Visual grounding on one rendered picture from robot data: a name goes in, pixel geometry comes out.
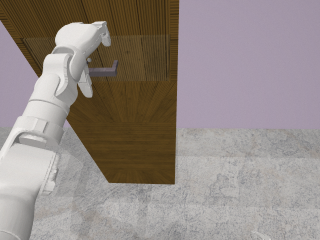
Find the left robot forearm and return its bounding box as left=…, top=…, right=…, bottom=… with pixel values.
left=0, top=44, right=86, bottom=167

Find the robot right hand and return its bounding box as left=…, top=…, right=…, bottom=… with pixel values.
left=250, top=230, right=271, bottom=240

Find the robot left hand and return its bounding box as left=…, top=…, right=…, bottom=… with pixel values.
left=55, top=21, right=111, bottom=98

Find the handle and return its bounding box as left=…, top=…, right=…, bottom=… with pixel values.
left=86, top=60, right=119, bottom=77

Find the cabinet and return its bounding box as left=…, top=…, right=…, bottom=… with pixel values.
left=0, top=0, right=180, bottom=185

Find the robot left upper arm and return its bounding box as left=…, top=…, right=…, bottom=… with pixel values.
left=0, top=142, right=60, bottom=240

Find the drawer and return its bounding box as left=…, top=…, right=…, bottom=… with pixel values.
left=23, top=34, right=171, bottom=82

